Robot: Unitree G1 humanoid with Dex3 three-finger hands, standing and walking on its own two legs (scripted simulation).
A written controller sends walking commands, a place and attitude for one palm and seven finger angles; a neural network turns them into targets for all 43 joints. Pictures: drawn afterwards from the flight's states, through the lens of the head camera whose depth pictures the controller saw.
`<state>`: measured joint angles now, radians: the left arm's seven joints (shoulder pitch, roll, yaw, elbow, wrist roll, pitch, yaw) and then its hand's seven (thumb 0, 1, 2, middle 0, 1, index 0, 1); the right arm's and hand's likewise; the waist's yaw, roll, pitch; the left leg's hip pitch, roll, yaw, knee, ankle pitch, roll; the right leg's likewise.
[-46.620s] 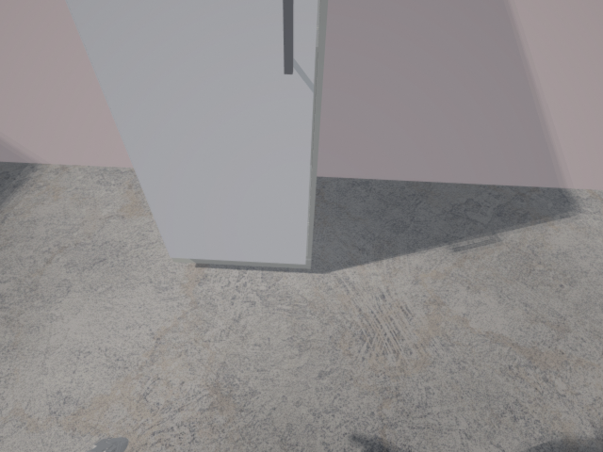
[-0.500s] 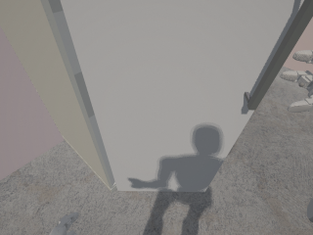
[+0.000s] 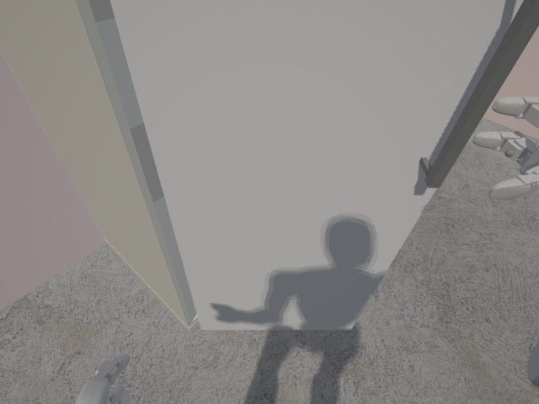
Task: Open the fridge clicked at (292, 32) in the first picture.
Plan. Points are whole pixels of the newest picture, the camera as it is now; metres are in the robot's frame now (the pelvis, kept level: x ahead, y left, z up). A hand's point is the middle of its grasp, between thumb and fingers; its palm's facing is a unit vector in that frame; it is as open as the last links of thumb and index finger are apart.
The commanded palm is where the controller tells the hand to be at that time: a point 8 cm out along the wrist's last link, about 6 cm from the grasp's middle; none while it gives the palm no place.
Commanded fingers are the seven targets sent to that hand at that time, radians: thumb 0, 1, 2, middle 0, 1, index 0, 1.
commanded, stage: feel for the door with the fingertips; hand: right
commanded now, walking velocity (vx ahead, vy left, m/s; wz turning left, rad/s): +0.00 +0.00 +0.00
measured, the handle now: (469, 99) +0.49 -0.22 +0.25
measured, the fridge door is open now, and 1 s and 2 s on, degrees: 47 47 47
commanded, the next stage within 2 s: slide the fingers in behind the handle in 0.74 s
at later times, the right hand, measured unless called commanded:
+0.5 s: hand (489, 137) +0.44 -0.24 +0.23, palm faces -0.05 +1.00 -0.02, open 14.0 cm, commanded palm +0.42 -0.29 +0.23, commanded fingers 0.00 0.50 -0.30 0.30 1.20 0.30 1.20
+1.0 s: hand (490, 135) +0.44 -0.24 +0.23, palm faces -0.06 +1.00 -0.03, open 13.9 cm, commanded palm +0.41 -0.29 +0.23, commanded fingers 0.00 0.50 -0.30 0.30 1.20 0.30 1.20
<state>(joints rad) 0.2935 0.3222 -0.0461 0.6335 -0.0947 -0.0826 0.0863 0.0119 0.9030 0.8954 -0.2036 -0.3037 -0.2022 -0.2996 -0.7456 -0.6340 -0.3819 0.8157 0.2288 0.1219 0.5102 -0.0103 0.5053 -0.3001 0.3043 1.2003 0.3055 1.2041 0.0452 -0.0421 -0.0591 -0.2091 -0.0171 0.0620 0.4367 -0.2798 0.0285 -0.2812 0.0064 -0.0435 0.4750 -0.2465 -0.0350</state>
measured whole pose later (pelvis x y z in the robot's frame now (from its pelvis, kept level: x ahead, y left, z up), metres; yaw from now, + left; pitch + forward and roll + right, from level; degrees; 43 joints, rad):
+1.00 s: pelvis +0.01 -0.01 +0.00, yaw +1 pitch +4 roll +0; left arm 0.33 0.31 -0.04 0.65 -0.09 -0.05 0.08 0.01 0.90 0.90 -0.20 -0.30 -0.20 -0.30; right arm -0.78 -0.61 -0.38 0.83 0.21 0.12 0.45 -0.01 0.50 -0.30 0.31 1.20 0.31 1.21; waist 0.06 -0.04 -0.07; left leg -0.21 -0.02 0.04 0.42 -0.28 0.02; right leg -0.27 0.01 -0.07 0.46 -0.26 -0.04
